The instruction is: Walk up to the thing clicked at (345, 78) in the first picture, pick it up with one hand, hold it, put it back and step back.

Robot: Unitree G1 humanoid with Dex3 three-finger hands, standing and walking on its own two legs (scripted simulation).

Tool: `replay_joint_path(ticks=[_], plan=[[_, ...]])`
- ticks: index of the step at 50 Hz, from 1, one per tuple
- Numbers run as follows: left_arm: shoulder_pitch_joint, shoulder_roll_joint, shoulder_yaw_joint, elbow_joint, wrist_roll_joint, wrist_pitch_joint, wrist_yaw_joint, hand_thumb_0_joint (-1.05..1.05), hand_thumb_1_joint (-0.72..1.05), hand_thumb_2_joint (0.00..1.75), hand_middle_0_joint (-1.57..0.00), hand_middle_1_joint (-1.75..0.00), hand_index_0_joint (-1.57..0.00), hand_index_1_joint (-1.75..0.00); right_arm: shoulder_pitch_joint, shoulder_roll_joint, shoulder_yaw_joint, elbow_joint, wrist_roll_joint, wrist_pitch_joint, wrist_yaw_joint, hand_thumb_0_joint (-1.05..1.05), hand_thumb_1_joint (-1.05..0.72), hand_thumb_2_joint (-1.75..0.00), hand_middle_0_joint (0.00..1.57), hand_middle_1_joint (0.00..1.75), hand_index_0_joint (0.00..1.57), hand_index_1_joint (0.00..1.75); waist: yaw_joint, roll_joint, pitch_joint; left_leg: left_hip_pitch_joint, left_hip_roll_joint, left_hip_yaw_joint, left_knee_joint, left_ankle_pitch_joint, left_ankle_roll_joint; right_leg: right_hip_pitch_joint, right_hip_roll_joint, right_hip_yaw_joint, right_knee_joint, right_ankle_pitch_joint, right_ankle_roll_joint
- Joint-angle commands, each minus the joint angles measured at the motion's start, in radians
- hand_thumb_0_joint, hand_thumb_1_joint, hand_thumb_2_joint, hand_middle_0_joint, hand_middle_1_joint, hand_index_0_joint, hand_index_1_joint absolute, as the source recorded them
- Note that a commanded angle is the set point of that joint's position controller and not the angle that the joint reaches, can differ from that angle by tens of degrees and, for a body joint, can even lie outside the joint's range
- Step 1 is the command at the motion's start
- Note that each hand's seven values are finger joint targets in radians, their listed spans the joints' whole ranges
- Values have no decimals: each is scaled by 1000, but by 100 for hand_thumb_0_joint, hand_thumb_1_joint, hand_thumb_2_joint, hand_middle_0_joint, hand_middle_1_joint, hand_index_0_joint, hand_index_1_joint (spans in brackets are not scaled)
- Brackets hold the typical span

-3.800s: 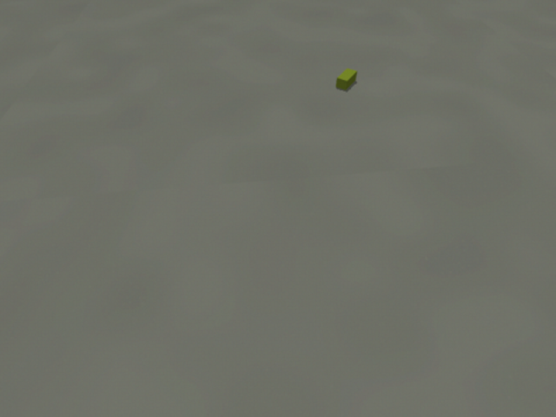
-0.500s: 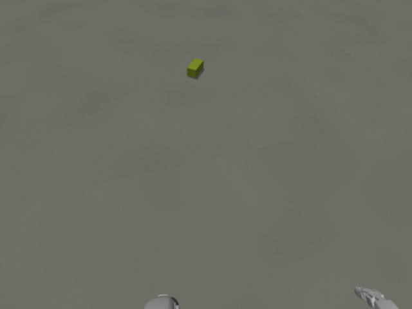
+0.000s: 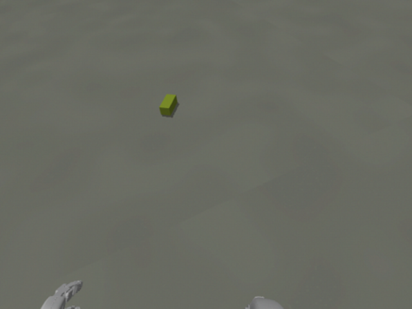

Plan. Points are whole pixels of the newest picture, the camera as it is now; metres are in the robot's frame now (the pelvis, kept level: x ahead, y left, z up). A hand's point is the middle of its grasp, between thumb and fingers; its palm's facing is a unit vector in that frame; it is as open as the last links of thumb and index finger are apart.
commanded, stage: walk up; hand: left
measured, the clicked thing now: (168, 104) +1.63 +0.30 -0.71
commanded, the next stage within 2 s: none
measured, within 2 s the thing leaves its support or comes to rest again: neither
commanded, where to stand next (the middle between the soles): +1.18 +0.08 m, yaw +0 degrees
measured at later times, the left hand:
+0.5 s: hand (79, 260) +0.28 +0.34 -0.14, palm faces +0.00 -0.93 -0.37, open 7.4 cm
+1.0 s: hand (121, 146) +0.62 +0.28 -0.10, palm faces -0.01 -0.92 -0.39, open 7.4 cm
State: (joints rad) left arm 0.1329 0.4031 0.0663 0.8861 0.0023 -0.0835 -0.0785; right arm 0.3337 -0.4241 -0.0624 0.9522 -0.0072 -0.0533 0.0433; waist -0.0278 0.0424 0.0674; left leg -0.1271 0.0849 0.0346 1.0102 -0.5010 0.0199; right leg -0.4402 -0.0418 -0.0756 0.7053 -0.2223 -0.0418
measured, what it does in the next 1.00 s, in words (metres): walks ahead: left foot, then right foot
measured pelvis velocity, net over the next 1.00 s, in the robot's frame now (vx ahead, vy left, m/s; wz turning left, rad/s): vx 0.50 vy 0.01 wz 0.01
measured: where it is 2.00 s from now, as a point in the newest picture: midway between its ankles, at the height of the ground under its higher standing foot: (203, 186)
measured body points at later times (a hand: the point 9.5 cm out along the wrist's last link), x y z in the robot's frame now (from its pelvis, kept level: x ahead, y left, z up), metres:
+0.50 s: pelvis +0.27 +0.05 +0.01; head +0.29 +0.07 +0.46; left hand +0.28 +0.38 -0.12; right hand +0.39 -0.27 -0.07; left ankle +0.34 +0.16 -0.71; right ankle +0.14 -0.09 -0.65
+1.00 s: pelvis +0.50 +0.01 +0.01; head +0.52 -0.02 +0.46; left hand +0.62 +0.33 -0.07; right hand +0.53 -0.30 -0.13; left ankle +0.40 +0.15 -0.64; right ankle +0.58 -0.09 -0.71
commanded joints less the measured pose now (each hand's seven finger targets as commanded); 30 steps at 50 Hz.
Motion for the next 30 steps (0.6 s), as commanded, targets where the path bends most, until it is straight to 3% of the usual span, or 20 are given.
replay_joint_path(ticks=[1,3,4,5,7,10,14,16,17,18,19,20,21,22,23,24,25,26,27,30], plan=[[148,324,84,-39,-22,-23,47,0,90,90,-20,-30,-20,-30,-53,-217,-46,-109,25,-46,-10,0,-90,-90,20,30,20,30,95,-143,-85,-479,11,-119,241,172,34,425,-288,467,-427,88,-168],[101,276,68,-40,-20,-33,47,0,90,90,-20,-30,-20,-30,5,-187,-41,-93,23,-33,1,0,-90,-90,20,30,20,30,36,-176,-55,-392,23,-108,128,225,35,300,-200,282,-426,185,-115],[99,261,63,-40,-19,-37,47,0,90,90,-20,-30,-20,-30,15,-186,-45,-87,17,-26,7,0,-90,-90,20,30,20,30,31,-185,-47,-374,18,-102,86,258,27,271,-178,235,-442,193,-100],[97,255,59,-48,-17,-42,46,0,90,90,-20,-30,-20,-30,14,-183,-48,-85,11,-19,13,0,-90,-90,20,30,20,30,24,-173,-40,-373,16,-94,63,276,15,254,-178,207,-461,175,-116],[100,256,58,-64,-11,-53,45,0,90,90,-20,-30,-20,-30,-29,-176,-55,-99,3,-9,25,0,-90,-90,20,30,20,30,26,-149,-29,-421,17,-90,-12,320,-14,261,-195,184,-494,115,-152],[97,282,70,-74,0,-57,43,0,90,90,-20,-30,-20,-30,-138,-178,-58,-133,-10,-9,43,0,-90,-90,20,30,20,30,44,-125,17,-452,45,-68,-207,351,-38,233,-207,162,-548,-91,-172],[140,286,71,-58,4,-55,39,0,90,90,-20,-30,-20,-30,-236,-158,-58,-154,-13,-24,60,0,-90,-90,20,30,20,30,75,-119,23,-337,45,-22,-398,458,-18,238,-195,107,-499,-9,-137],[131,302,74,-55,7,-49,40,0,90,90,-20,-30,-20,-30,-219,-164,-67,-143,-11,-26,61,0,-90,-90,20,30,20,30,57,-126,-7,-269,37,-10,-419,439,3,260,-221,112,-459,10,-138],[151,304,74,-49,6,-43,42,0,90,90,-20,-30,-20,-30,-224,-171,-70,-139,-11,-27,60,0,-90,-90,20,30,20,30,66,-104,-13,-249,20,11,-438,412,7,283,-216,107,-428,48,-136],[144,312,73,-52,9,-40,44,0,90,90,-20,-30,-20,-30,-193,-173,-74,-133,-11,-28,58,0,-90,-90,20,30,20,30,40,-108,-29,-183,8,25,-460,381,21,275,-221,103,-383,103,-130],[145,300,67,-56,10,-35,47,0,90,90,-20,-30,-20,-30,-107,-195,-83,-107,-16,-32,52,0,-90,-90,20,30,20,30,-4,-42,-78,-63,-20,37,-497,360,37,271,-182,63,-228,229,-106],[182,253,49,-55,8,-30,51,0,90,90,-20,-30,-20,-30,30,-239,-99,-64,-32,-40,39,0,-90,-90,20,30,20,30,-59,59,-164,138,-36,27,-502,280,76,193,-115,10,35,287,-76],[235,176,20,-62,1,-25,53,0,90,90,-20,-30,-20,-30,153,-313,-127,-46,-48,-45,21,0,-90,-90,20,30,20,30,-106,250,-239,331,133,-227,-559,124,134,-22,-33,-23,332,91,-31],[276,161,18,-67,-16,-20,56,0,90,90,-20,-30,-20,-30,121,-365,-133,-87,-33,-51,11,0,-90,-90,20,30,20,30,-72,304,-256,443,344,-686,-691,66,218,-264,114,24,480,-313,1],[211,268,34,-48,-6,-14,72,0,90,90,-20,-30,-20,-30,88,-357,-136,-92,3,-47,12,0,-90,-90,20,30,20,30,-80,182,-231,394,373,-728,-720,73,285,-288,32,121,545,-312,-22],[150,282,25,-55,2,-21,70,0,90,90,-20,-30,-20,-30,55,-327,-128,-100,14,-41,4,0,-90,-90,20,30,20,30,-76,102,-166,291,340,-609,-714,222,263,-284,5,160,561,-252,-19],[149,260,19,-42,-9,-24,63,0,90,90,-20,-30,-20,-30,6,-282,-102,-113,15,-45,-4,0,-90,-90,20,30,20,30,-46,28,-115,183,272,-399,-701,434,204,-210,-11,207,514,-172,-12],[177,237,22,-23,-20,-22,55,0,90,90,-20,-30,-20,-30,-29,-247,-80,-120,14,-50,-8,0,-90,-90,20,30,20,30,-11,27,-77,94,214,-263,-698,539,146,-146,-31,211,456,-119,-8],[217,226,20,-11,-28,-14,48,0,90,90,-20,-30,-20,-30,-45,-227,-70,-120,20,-55,-8,0,-90,-90,20,30,20,30,15,48,-70,65,176,-176,-709,580,126,-112,-43,188,411,-82,-1],[215,207,22,-13,-18,8,31,0,90,90,-20,-30,-20,-30,-63,-231,-69,-139,17,-64,-9,0,-90,-90,20,30,20,30,25,97,-38,-2,180,-122,-759,510,174,-90,-52,132,325,-40,37]])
